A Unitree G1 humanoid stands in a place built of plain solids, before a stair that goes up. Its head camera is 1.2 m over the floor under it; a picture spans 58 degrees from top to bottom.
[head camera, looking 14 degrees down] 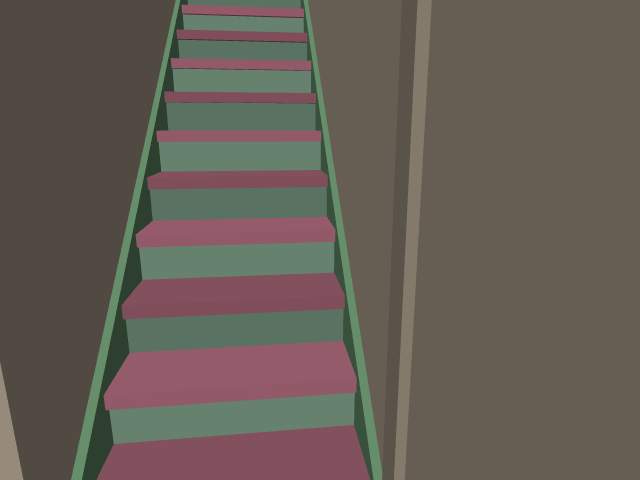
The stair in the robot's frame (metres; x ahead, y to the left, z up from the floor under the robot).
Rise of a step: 0.20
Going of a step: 0.24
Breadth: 0.81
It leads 7 degrees to the left of straight ahead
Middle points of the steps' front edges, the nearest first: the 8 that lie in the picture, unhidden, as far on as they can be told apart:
1.25 0.28 0.40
1.49 0.31 0.60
1.74 0.34 0.80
1.98 0.37 1.00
2.22 0.40 1.21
2.47 0.42 1.41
2.71 0.45 1.61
2.95 0.48 1.81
